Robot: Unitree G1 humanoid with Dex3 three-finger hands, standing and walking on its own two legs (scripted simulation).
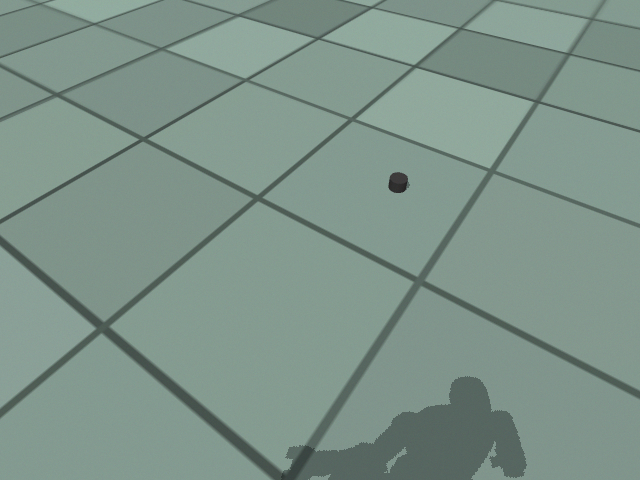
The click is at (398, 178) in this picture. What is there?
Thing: low tin
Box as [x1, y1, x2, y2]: [388, 172, 407, 192]
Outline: 395,172 390,175 388,187 394,192 401,192 405,189 407,177 402,173
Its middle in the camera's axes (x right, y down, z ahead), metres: +0.37 -0.28 +1.89
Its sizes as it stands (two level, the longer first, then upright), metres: 0.085 0.085 0.058
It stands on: the floor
